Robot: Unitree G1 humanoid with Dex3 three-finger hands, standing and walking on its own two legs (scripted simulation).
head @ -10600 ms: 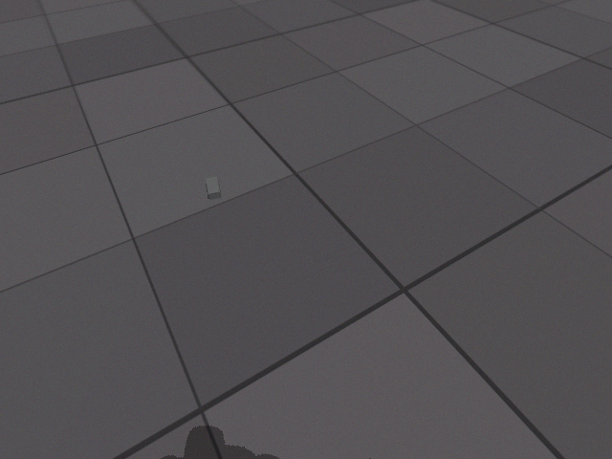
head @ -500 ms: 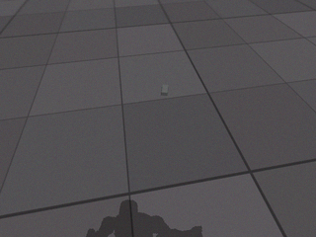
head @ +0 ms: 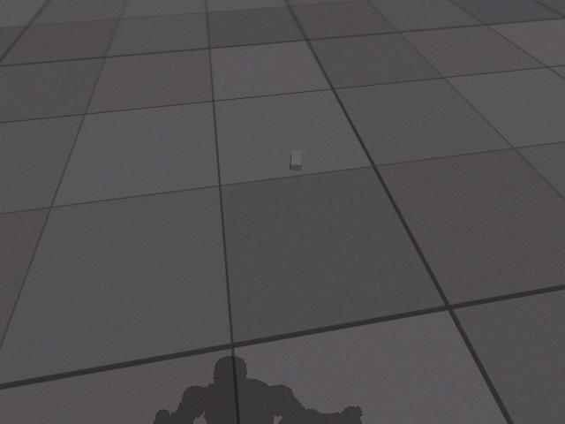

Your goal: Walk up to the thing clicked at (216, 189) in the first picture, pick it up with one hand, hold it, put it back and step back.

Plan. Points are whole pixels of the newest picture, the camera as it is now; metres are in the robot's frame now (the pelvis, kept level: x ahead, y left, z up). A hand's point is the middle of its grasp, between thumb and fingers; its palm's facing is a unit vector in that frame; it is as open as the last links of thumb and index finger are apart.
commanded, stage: walk up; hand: left
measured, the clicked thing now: (296, 160) +1.53 -0.08 -0.76
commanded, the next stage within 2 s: none
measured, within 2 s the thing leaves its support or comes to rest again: neither
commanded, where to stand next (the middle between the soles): +1.36 +0.35 m, yaw -98 degrees
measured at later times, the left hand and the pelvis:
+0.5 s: hand (143, 347) +0.28 +0.26 -0.12, palm faces -0.30 -0.77 -0.56, open 7.4 cm; pelvis +0.14 -0.02 -0.02, yaw -23 degrees
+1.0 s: hand (219, 171) +0.75 +0.18 -0.14, palm faces -0.66 -0.52 -0.54, open 7.4 cm; pelvis +0.46 +0.03 -0.02, yaw -44 degrees
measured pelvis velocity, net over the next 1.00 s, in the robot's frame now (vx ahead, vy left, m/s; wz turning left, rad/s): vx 0.46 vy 0.03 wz -0.76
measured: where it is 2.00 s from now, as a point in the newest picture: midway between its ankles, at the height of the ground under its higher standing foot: (263, 244)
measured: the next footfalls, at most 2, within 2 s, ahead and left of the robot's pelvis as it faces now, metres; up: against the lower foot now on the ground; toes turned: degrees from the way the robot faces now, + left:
right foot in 0.34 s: +0.12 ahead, -0.17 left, +0.00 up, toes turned -25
left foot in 0.74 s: +0.55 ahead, +0.03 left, +0.00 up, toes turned -33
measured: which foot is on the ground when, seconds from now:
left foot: down 0.00-0.34, up 0.36-0.72, down 0.74-1.00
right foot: down 0.00-0.10, up 0.12-0.32, down 0.34-0.76, up 0.78-1.00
